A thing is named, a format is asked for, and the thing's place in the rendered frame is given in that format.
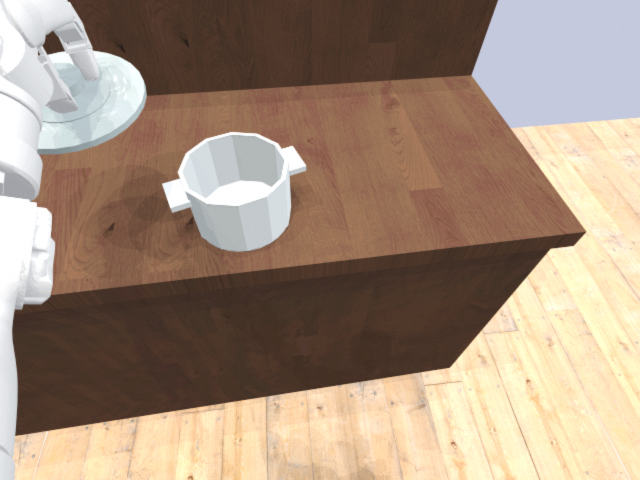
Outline pot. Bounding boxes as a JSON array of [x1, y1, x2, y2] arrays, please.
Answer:
[[162, 132, 306, 252]]

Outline table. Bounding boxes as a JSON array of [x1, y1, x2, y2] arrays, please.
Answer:
[[12, 0, 587, 436]]

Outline robot left hand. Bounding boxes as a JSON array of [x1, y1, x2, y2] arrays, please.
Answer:
[[30, 0, 100, 114]]

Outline lid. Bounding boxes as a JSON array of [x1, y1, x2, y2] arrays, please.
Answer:
[[37, 51, 147, 154]]

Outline robot left forearm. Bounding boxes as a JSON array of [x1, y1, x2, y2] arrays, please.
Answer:
[[0, 0, 54, 202]]

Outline knob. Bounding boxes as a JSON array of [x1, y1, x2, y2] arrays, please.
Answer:
[[53, 63, 86, 97]]

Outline robot left upper arm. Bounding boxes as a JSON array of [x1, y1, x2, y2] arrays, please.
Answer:
[[0, 196, 55, 480]]

